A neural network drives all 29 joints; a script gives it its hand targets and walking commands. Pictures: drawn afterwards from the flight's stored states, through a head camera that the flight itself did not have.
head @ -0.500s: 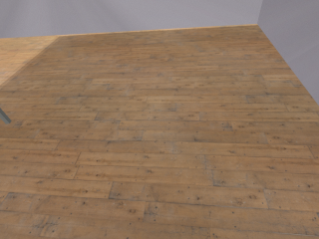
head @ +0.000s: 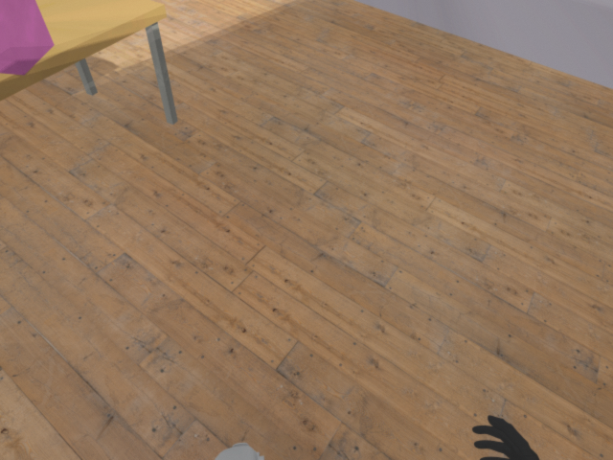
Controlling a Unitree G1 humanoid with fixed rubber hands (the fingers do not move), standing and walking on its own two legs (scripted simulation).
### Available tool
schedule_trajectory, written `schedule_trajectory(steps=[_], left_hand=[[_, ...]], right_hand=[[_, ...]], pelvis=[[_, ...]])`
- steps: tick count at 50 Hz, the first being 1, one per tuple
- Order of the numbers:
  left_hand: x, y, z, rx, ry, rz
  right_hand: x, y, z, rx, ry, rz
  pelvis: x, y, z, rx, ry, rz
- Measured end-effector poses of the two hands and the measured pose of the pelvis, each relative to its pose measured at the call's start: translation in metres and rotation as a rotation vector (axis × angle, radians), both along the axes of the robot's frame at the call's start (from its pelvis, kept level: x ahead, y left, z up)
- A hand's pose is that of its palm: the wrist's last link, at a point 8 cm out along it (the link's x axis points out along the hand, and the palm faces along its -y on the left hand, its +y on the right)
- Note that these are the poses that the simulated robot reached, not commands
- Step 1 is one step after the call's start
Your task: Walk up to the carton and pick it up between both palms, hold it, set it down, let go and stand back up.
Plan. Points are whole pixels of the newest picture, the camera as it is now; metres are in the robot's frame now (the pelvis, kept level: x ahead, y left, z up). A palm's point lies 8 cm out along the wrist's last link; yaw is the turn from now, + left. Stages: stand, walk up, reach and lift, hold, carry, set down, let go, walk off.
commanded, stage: walk up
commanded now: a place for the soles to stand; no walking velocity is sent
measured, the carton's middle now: out of the picture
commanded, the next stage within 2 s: none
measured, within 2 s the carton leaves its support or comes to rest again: neither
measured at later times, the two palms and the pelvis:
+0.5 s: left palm (117, 322) +0.32 +0.31 -0.07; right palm (431, 306) +0.41 -0.22 -0.13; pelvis +0.29 +0.02 +0.00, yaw +22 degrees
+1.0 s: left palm (92, 328) +0.35 +0.38 -0.15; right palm (286, 152) +0.76 +0.07 -0.07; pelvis +0.50 +0.18 -0.01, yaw +40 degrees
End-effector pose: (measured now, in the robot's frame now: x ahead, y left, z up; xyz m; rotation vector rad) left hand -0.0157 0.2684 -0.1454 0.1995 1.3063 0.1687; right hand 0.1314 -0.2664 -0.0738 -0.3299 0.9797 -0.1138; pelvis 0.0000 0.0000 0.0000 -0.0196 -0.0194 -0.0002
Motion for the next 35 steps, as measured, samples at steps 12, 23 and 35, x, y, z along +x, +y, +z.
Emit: schedule_trajectory(steps=[12, 23, 35], left_hand=[[0.248, 0.023, 0.070, -0.021, -0.455, -0.010], [0.349, 0.033, 0.073, 0.154, -0.448, 0.077], [0.282, 0.044, 0.075, 0.165, -0.191, 0.464]], right_hand=[[0.045, 0.011, 0.002, -0.039, 0.239, -0.023], [0.231, 0.038, -0.058, 0.047, 0.237, 0.192], [0.463, 0.117, -0.005, 0.013, 0.075, 0.497]], pelvis=[[0.130, 0.025, 0.026, 0.026, -0.019, 0.193], [0.272, 0.023, -0.004, 0.006, -0.029, 0.339], [0.379, 0.055, 0.025, 0.012, -0.071, 0.500]])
